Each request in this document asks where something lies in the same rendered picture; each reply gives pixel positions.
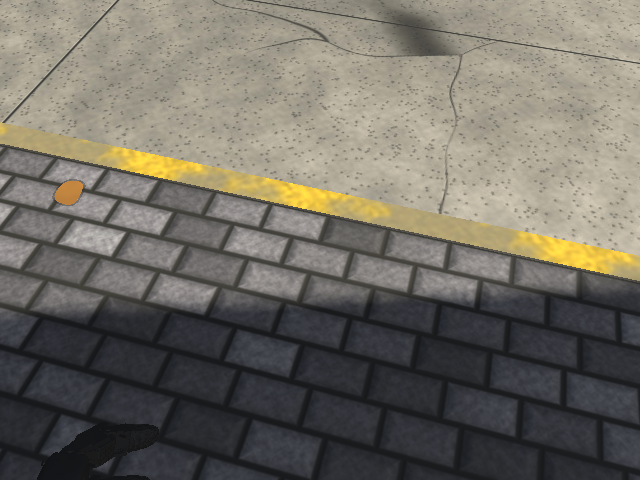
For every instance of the left robot hand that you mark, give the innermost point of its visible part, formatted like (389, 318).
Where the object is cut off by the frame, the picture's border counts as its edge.
(94, 447)

